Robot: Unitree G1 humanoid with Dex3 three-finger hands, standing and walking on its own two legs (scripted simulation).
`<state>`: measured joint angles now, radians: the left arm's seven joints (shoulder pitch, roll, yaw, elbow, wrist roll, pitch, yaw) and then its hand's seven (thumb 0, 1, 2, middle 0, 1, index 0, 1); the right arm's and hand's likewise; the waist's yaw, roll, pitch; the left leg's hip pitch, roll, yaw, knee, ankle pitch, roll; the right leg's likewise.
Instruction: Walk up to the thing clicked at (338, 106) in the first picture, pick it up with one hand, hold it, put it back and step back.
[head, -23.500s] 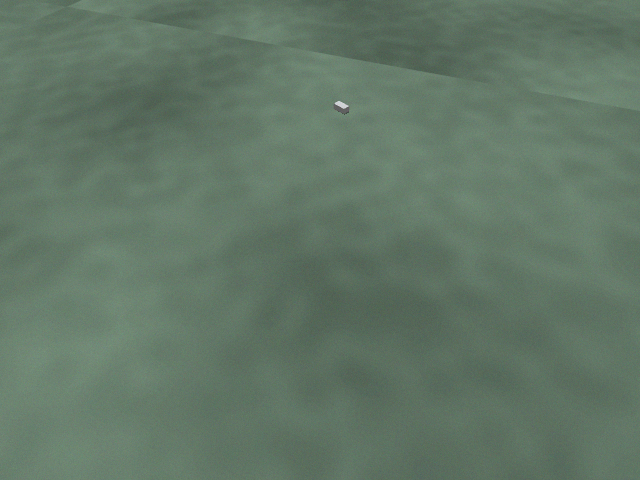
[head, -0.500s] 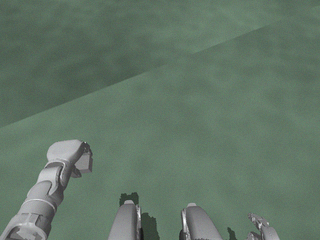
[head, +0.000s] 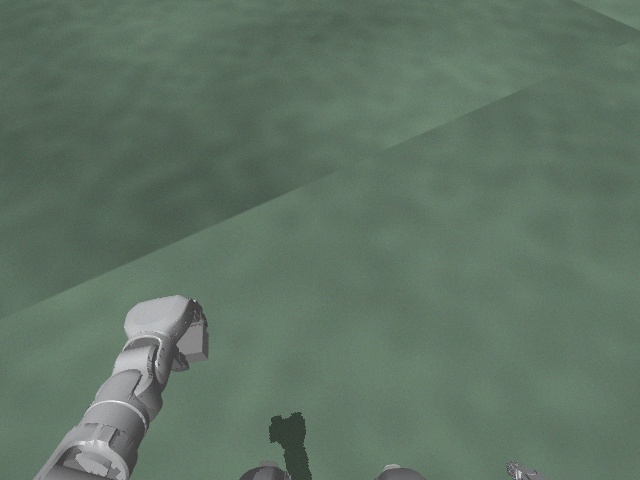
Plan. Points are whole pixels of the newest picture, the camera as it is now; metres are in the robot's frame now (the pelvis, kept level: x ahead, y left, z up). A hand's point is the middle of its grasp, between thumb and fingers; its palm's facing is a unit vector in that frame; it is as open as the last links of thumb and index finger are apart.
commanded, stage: hold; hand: left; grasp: from above
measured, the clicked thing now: (178, 346) +0.33 +0.23 -0.11
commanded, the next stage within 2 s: crouch in 1.98 s
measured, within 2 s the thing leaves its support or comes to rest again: neither
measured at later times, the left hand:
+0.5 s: hand (172, 327) +0.33 +0.21 -0.03, palm faces -0.45 -0.07 -0.89, open 7.2 cm
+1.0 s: hand (159, 339) +0.30 +0.22 -0.01, palm faces -0.45 -0.06 -0.89, open 7.1 cm
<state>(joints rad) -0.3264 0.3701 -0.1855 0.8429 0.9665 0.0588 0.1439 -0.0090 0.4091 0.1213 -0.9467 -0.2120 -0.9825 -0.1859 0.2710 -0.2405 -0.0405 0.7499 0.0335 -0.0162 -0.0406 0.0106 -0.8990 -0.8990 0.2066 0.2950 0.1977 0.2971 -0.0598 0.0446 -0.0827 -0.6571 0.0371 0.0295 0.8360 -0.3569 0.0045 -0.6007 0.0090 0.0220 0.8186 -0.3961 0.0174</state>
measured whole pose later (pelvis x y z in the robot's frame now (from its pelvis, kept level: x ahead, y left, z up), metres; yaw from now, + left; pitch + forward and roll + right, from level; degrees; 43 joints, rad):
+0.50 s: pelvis +0.02 -0.01 +0.02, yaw +0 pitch +5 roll +0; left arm -0.31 0.37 -0.22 0.80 0.98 0.04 0.06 -0.01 0.41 0.09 -0.98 -0.18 -1.01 -0.15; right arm 0.24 -0.26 -0.05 0.72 0.05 0.03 -0.03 0.01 -0.90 -0.90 0.21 0.29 0.20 0.30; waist -0.03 0.04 -0.07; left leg -0.42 0.03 0.04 0.63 -0.29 0.00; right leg -0.38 0.00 0.03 0.63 -0.34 0.01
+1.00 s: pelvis +0.00 +0.00 +0.03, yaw -1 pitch +2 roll +0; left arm -0.28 0.38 -0.23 0.72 0.98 0.04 0.01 -0.01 0.41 0.06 -1.00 -0.15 -1.04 -0.12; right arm 0.21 -0.25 -0.03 0.70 0.06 0.06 -0.04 0.01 -0.90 -0.90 0.20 0.29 0.20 0.30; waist -0.01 0.05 -0.02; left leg -0.33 0.02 0.05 0.53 -0.23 0.00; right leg -0.29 0.00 0.04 0.54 -0.27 0.02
